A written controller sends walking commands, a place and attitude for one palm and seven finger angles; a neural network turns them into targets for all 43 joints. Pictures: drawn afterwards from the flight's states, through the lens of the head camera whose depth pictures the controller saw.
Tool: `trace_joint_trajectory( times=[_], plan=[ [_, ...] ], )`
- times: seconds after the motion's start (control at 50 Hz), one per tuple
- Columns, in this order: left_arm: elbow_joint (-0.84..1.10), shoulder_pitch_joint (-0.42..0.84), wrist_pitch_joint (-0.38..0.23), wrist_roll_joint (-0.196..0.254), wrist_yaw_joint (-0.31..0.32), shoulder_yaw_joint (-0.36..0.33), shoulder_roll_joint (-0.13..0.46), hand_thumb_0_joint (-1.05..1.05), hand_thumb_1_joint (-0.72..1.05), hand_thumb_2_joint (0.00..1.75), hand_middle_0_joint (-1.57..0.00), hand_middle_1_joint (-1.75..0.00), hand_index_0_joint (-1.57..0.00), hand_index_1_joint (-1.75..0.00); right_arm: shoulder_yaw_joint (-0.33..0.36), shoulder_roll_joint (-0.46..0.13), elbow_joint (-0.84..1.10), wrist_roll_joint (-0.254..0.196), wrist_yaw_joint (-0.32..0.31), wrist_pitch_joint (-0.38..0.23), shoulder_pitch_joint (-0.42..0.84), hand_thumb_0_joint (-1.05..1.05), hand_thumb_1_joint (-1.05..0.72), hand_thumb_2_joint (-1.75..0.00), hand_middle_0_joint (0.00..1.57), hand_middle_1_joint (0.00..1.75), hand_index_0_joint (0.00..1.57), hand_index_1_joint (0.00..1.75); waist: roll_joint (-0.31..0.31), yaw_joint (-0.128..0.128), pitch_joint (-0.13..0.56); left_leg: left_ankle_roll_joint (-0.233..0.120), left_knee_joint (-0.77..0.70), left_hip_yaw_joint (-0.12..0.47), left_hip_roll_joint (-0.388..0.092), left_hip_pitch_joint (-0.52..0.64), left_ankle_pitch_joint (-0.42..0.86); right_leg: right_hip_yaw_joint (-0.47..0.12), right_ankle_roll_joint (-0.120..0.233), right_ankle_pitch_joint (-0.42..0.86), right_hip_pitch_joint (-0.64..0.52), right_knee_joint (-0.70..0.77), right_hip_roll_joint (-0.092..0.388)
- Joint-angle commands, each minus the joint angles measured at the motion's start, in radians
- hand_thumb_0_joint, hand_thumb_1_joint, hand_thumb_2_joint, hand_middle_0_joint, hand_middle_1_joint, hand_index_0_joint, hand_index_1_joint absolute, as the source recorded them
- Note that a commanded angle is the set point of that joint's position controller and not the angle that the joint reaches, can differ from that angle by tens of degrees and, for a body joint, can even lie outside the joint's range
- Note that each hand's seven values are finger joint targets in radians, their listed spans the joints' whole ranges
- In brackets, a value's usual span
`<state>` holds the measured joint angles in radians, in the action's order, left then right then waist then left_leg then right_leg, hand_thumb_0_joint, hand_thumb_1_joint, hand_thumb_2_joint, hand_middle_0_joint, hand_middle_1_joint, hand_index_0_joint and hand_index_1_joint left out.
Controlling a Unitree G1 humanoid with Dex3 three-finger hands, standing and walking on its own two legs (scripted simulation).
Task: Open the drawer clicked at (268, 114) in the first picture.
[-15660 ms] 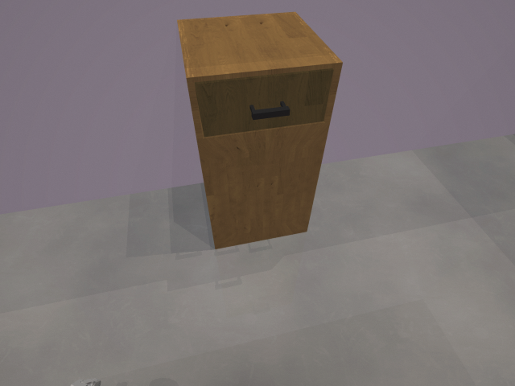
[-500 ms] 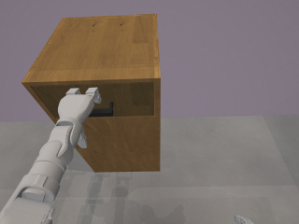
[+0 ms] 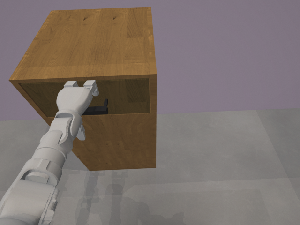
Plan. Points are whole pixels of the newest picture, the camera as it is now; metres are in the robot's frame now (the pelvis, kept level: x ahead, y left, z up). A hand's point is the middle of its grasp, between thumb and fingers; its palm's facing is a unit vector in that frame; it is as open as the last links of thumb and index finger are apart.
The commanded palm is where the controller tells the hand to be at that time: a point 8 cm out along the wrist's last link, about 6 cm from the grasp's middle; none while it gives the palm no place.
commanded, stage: move the hooked fingers above the handle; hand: left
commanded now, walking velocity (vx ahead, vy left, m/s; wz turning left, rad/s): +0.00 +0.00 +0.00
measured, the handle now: (91, 106) +0.49 +0.22 -0.02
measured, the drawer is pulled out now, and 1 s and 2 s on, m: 0.00 0.00 0.00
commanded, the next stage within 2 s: lower the fingers behind the handle in 0.78 s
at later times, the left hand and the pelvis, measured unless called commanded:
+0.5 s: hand (85, 107) +0.44 +0.21 +0.04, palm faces -0.03 +0.00 -1.00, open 13.8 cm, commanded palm +0.42 +0.21 +0.09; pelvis -0.01 +0.00 +0.00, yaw -1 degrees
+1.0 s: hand (85, 106) +0.44 +0.21 +0.04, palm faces -0.02 +0.00 -1.00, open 13.7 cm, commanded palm +0.43 +0.22 +0.08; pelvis -0.01 +0.00 +0.00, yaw +0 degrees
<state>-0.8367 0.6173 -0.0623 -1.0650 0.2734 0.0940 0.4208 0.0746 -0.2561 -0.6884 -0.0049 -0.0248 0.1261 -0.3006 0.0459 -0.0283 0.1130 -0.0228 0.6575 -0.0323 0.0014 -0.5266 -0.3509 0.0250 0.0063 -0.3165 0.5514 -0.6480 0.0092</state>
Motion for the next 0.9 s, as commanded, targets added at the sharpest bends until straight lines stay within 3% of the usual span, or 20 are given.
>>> trace_joint_trajectory(
  times=[0.0,0.06,0.16,0.2,0.26,0.32,0.38,0.4,0.46,0.48,0.5,0.54,0.6,0.64,0.66,0.76,0.78,0.8,0.84,0.88],
  plan=[
    [0.142,0.484,0.007,-0.008,0.072,-0.093,0.220,0.00,-0.50,0.30,-0.30,-1.20,-0.30,-1.20,0.043,-0.133,0.075,0.004,-0.002,-0.029,-0.063,0.00,-0.90,-0.90,0.20,0.30,0.20,0.30,-0.026,-0.027,0.351,-0.016,-0.038,0.010,0.028,0.156,0.406,0.000,0.040,0.339,-0.155,0.033,-0.044],
    [0.092,0.514,0.026,-0.019,0.090,-0.087,0.214,0.00,-0.50,0.30,-0.30,-1.20,-0.30,-1.20,0.042,-0.135,0.070,0.007,0.001,-0.028,-0.071,0.00,-0.90,-0.90,0.20,0.30,0.20,0.30,-0.017,-0.038,0.352,-0.015,-0.029,0.012,0.025,0.151,0.407,0.003,0.040,0.327,-0.128,0.026,-0.048],
    [0.060,0.503,0.048,-0.020,0.089,-0.112,0.250,0.00,-0.50,0.30,-0.30,-1.20,-0.30,-1.20,0.039,-0.138,0.077,0.007,-0.001,-0.027,-0.074,0.00,-0.90,-0.90,0.20,0.30,0.20,0.30,-0.032,-0.027,0.387,-0.019,-0.037,-0.002,0.027,0.126,0.387,-0.006,0.036,0.346,-0.183,0.031,-0.045],
    [0.040,0.491,0.054,-0.015,0.082,-0.087,0.220,0.00,-0.50,0.30,-0.30,-1.20,-0.30,-1.20,0.037,-0.136,0.079,0.002,-0.003,-0.026,-0.069,0.00,-0.90,-0.90,0.20,0.30,0.20,0.30,-0.053,-0.036,0.344,-0.020,-0.046,-0.003,0.026,0.110,0.349,-0.005,0.034,0.317,-0.168,0.044,-0.045],
    [0.038,0.505,0.045,-0.016,0.077,-0.103,0.248,0.00,-0.50,0.30,-0.30,-1.20,-0.30,-1.20,0.034,-0.141,0.079,0.000,-0.008,-0.028,-0.071,0.00,-0.90,-0.90,0.20,0.30,0.20,0.30,-0.061,-0.035,0.333,-0.023,-0.055,-0.001,0.025,0.105,0.310,-0.010,0.033,0.279,-0.165,0.053,-0.044],
    [0.084,0.493,0.016,-0.011,0.078,-0.114,0.251,0.00,-0.50,0.30,-0.30,-1.20,-0.30,-1.20,0.037,-0.137,0.087,0.003,-0.010,-0.033,-0.072,0.00,-0.90,-0.90,0.20,0.30,0.20,0.30,-0.035,-0.024,0.377,-0.024,-0.054,-0.003,0.027,0.126,0.337,-0.014,0.036,0.301,-0.194,0.050,-0.043],
    [0.054,0.495,0.015,-0.017,0.088,-0.126,0.276,0.00,-0.50,0.30,-0.30,-1.20,-0.30,-1.20,0.034,-0.141,0.076,0.000,-0.014,-0.035,-0.075,0.00,-0.90,-0.90,0.20,0.30,0.20,0.30,-0.050,-0.032,0.322,-0.024,-0.058,-0.004,0.027,0.090,0.295,-0.014,0.033,0.272,-0.168,0.056,-0.043],
    [0.047,0.498,0.019,-0.017,0.090,-0.101,0.249,0.00,-0.50,0.30,-0.30,-1.20,-0.30,-1.20,0.032,-0.139,0.078,-0.001,-0.012,-0.036,-0.071,0.00,-0.90,-0.90,0.20,0.30,0.20,0.30,-0.042,-0.036,0.309,-0.023,-0.062,-0.004,0.028,0.088,0.282,-0.012,0.033,0.257,-0.157,0.059,-0.043],
    [0.077,0.523,0.014,-0.021,0.102,-0.125,0.280,0.00,-0.50,0.30,-0.30,-1.20,-0.30,-1.20,0.036,-0.141,0.074,0.002,-0.012,-0.041,-0.076,0.00,-0.90,-0.90,0.20,0.30,0.20,0.30,-0.017,-0.031,0.364,-0.023,-0.056,-0.004,0.028,0.112,0.308,-0.016,0.034,0.276,-0.171,0.052,-0.042],
    [0.076,0.513,0.017,-0.021,0.103,-0.112,0.260,0.00,-0.50,0.30,-0.30,-1.20,-0.30,-1.20,0.038,-0.138,0.076,0.002,-0.011,-0.041,-0.077,0.00,-0.90,-0.90,0.20,0.30,0.20,0.30,-0.016,-0.031,0.375,-0.022,-0.053,-0.004,0.029,0.119,0.317,-0.014,0.034,0.282,-0.173,0.049,-0.044],
    [0.078,0.519,0.018,-0.014,0.101,-0.087,0.227,0.00,-0.50,0.30,-0.30,-1.20,-0.30,-1.20,0.038,-0.136,0.075,0.002,-0.009,-0.043,-0.077,0.00,-0.90,-0.90,0.20,0.30,0.20,0.30,-0.009,-0.039,0.365,-0.022,-0.051,-0.005,0.028,0.127,0.330,-0.012,0.035,0.296,-0.166,0.051,-0.044],
    [0.052,0.527,0.023,-0.010,0.095,-0.082,0.224,0.00,-0.50,0.30,-0.30,-1.20,-0.30,-1.20,0.039,-0.141,0.066,-0.001,-0.009,-0.043,-0.084,0.00,-0.90,-0.90,0.20,0.30,0.20,0.30,-0.056,-0.053,0.345,-0.024,-0.050,0.000,0.026,0.116,0.316,-0.011,0.031,0.288,-0.158,0.055,-0.044],
    [0.058,0.544,0.027,-0.013,0.091,-0.093,0.246,0.00,-0.50,0.30,-0.30,-1.20,-0.30,-1.20,0.038,-0.144,0.062,0.000,-0.011,-0.043,-0.086,0.00,-0.90,-0.90,0.20,0.30,0.20,0.30,-0.024,-0.048,0.347,-0.023,-0.050,0.000,0.027,0.124,0.323,-0.010,0.033,0.287,-0.151,0.053,-0.044],
    [0.076,0.564,0.022,-0.012,0.089,-0.065,0.212,0.00,-0.50,0.30,-0.30,-1.20,-0.30,-1.20,0.040,-0.140,0.064,0.002,-0.009,-0.043,-0.085,0.00,-0.90,-0.90,0.20,0.30,0.20,0.30,-0.003,-0.054,0.368,-0.022,-0.046,0.002,0.026,0.145,0.336,-0.011,0.033,0.290,-0.145,0.051,-0.043],
    [0.071,0.543,0.022,-0.012,0.090,-0.096,0.241,0.00,-0.50,0.30,-0.30,-1.20,-0.30,-1.20,0.041,-0.142,0.063,0.003,-0.010,-0.043,-0.088,0.00,-0.90,-0.90,0.20,0.30,0.20,0.30,-0.011,-0.044,0.376,-0.022,-0.043,0.002,0.026,0.146,0.342,-0.010,0.034,0.297,-0.154,0.049,-0.045],
    [0.030,0.537,0.031,-0.008,0.080,-0.096,0.262,0.00,-0.50,0.30,-0.30,-1.20,-0.30,-1.20,0.030,-0.145,0.067,-0.002,-0.017,-0.037,-0.076,0.00,-0.90,-0.90,0.20,0.30,0.20,0.30,-0.043,-0.054,0.312,-0.025,-0.050,-0.005,0.031,0.090,0.308,-0.013,0.029,0.298,-0.160,0.058,-0.040],
    [0.043,0.549,0.029,-0.007,0.079,-0.083,0.245,0.00,-0.50,0.30,-0.30,-1.20,-0.30,-1.20,0.032,-0.144,0.066,-0.001,-0.016,-0.038,-0.079,0.00,-0.90,-0.90,0.20,0.30,0.20,0.30,-0.035,-0.058,0.323,-0.025,-0.049,-0.003,0.029,0.108,0.315,-0.011,0.030,0.297,-0.151,0.058,-0.041],
    [0.021,0.513,0.032,-0.008,0.079,-0.118,0.278,0.00,-0.50,0.30,-0.30,-1.20,-0.30,-1.20,0.033,-0.145,0.064,-0.001,-0.017,-0.037,-0.081,0.00,-0.90,-0.90,0.20,0.30,0.20,0.30,-0.055,-0.043,0.332,-0.025,-0.046,-0.006,0.030,0.102,0.323,-0.010,0.030,0.304,-0.167,0.054,-0.042],
    [0.014,0.523,0.035,-0.010,0.075,-0.120,0.296,0.00,-0.50,0.30,-0.30,-1.20,-0.30,-1.20,0.028,-0.148,0.068,-0.002,-0.020,-0.034,-0.078,0.00,-0.90,-0.90,0.20,0.30,0.20,0.30,-0.057,-0.048,0.332,-0.025,-0.046,-0.006,0.031,0.088,0.312,-0.014,0.028,0.301,-0.170,0.054,-0.040],
    [0.005,0.526,0.037,-0.012,0.074,-0.094,0.265,0.00,-0.50,0.30,-0.30,-1.20,-0.30,-1.20,0.027,-0.144,0.070,-0.002,-0.022,-0.033,-0.075,0.00,-0.90,-0.90,0.20,0.30,0.20,0.30,-0.044,-0.055,0.310,-0.024,-0.047,-0.007,0.031,0.086,0.304,-0.012,0.029,0.290,-0.150,0.055,-0.041]
  ],
)
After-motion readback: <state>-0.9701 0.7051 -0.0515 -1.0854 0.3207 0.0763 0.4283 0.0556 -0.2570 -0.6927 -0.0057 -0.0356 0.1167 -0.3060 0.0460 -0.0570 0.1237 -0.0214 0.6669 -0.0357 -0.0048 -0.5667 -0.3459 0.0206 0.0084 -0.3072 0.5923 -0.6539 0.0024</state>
